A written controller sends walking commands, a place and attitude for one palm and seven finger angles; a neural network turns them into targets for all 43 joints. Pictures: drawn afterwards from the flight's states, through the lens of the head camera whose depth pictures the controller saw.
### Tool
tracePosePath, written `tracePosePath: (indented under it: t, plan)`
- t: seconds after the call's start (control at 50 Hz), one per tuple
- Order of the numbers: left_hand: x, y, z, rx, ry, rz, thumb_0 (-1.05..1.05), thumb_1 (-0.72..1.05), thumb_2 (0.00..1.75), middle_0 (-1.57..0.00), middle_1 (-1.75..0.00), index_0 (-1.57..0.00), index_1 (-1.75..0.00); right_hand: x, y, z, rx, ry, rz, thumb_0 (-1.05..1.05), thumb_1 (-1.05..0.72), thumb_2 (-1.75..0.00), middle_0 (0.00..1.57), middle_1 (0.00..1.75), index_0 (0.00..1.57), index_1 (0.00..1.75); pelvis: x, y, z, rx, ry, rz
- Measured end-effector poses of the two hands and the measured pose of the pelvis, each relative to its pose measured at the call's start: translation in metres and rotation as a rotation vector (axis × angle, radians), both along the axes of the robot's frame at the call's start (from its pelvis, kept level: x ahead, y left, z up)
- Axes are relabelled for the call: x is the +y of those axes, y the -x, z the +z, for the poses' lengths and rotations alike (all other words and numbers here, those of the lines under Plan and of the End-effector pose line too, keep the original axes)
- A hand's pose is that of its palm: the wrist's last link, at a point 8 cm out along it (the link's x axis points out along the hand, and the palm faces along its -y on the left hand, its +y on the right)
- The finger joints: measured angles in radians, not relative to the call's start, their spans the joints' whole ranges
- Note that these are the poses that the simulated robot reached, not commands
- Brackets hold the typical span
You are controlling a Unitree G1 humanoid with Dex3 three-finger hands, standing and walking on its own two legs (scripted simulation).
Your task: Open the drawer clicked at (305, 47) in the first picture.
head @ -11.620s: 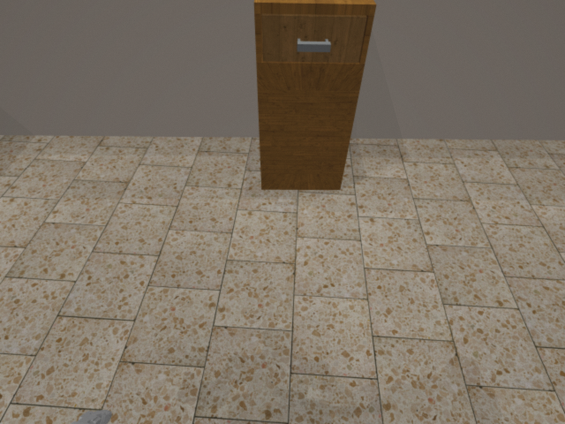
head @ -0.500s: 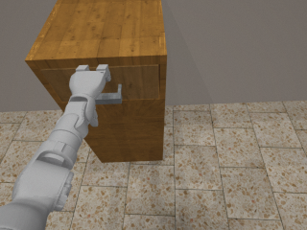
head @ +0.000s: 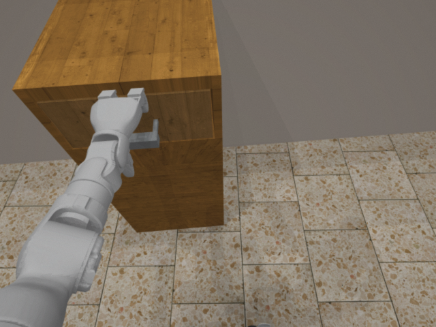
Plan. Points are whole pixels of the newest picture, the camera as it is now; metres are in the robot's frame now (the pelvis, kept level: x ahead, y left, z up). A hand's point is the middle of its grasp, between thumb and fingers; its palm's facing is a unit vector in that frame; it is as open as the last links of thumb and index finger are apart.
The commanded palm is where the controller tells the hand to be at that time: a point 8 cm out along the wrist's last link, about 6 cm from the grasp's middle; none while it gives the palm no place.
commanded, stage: move the hooked fingers above the handle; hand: left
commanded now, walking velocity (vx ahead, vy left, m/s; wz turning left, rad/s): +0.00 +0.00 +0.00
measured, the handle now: (133, 133) +0.53 +0.18 +0.00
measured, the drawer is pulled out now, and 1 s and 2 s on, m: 0.00 0.00 0.00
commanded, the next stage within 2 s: lower the fingers behind the handle in 0.38 s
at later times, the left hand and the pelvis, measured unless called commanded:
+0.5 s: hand (119, 133) +0.48 +0.18 +0.06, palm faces +0.00 +0.00 -1.00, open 13.9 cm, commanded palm +0.45 +0.19 +0.11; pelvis +0.00 +0.00 +0.00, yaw +0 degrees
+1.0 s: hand (125, 146) +0.47 +0.18 +0.02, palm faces -0.04 +0.00 -1.00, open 13.9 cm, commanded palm +0.45 +0.18 +0.07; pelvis +0.00 +0.01 -0.01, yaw +0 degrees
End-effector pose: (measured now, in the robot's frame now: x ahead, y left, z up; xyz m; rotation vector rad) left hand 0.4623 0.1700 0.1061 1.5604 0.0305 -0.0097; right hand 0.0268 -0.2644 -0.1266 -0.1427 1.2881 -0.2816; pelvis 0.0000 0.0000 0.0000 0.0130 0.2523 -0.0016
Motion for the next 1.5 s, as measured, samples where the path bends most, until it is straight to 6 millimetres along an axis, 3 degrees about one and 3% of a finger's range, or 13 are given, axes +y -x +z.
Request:
tracePosePath:
  t: [0.2,0.44,0.6,0.78,0.96,1.14,1.5]
  plan:
    - [0.013,0.008,0.004,-0.011,-0.015,0.021,0.00,-0.49,0.30,-0.32,-1.20,-0.32,-1.20,-0.002,-0.021,0.002,-0.047,0.009,0.032,0.01,-0.90,-0.90,0.20,0.30,0.20,0.30,-0.001,0.001,0.001,-0.010,0.001,0.010]
    - [0.005,0.008,0.006,-0.032,0.011,-0.015,0.00,-0.49,0.30,-0.32,-1.20,-0.32,-1.20,0.002,-0.029,0.002,-0.055,0.002,0.045,0.01,-0.90,-0.90,0.20,0.30,0.20,0.30,0.002,-0.002,0.000,-0.015,0.002,0.011]
    - [0.017,0.005,0.000,0.010,-0.007,0.027,0.00,-0.49,0.30,-0.32,-1.20,-0.31,-1.20,0.007,-0.023,0.000,-0.037,-0.006,0.034,0.01,-0.90,-0.90,0.20,0.30,0.20,0.30,0.004,-0.003,0.000,-0.008,0.003,0.008]
    - [0.009,0.008,-0.016,-0.003,0.018,-0.047,0.00,-0.49,0.30,-0.32,-1.20,-0.32,-1.20,0.006,-0.009,-0.002,0.005,0.007,0.032,0.01,-0.90,-0.90,0.20,0.30,0.20,0.30,0.006,-0.003,-0.003,0.014,0.006,0.011]
    - [0.013,0.007,-0.028,-0.003,-0.009,0.016,0.00,-0.49,0.30,-0.32,-1.20,-0.31,-1.20,0.007,0.001,-0.006,0.030,-0.006,0.015,0.01,-0.90,-0.90,0.20,0.30,0.20,0.30,0.007,-0.001,-0.006,0.031,0.007,0.009]
    - [0.004,0.004,-0.037,0.007,0.014,-0.019,0.00,-0.49,0.30,-0.32,-1.20,-0.32,-1.20,0.006,0.007,-0.007,0.033,0.009,0.012,0.01,-0.90,-0.90,0.20,0.30,0.20,0.30,0.006,0.001,-0.009,0.049,0.007,0.007]
    - [0.014,0.011,-0.062,0.019,0.008,0.005,0.00,-0.49,0.30,-0.32,-1.20,-0.32,-1.20,0.000,0.016,-0.013,0.060,0.026,0.019,0.01,-0.90,-0.90,0.20,0.30,0.20,0.30,0.004,0.006,-0.018,0.082,0.010,0.014]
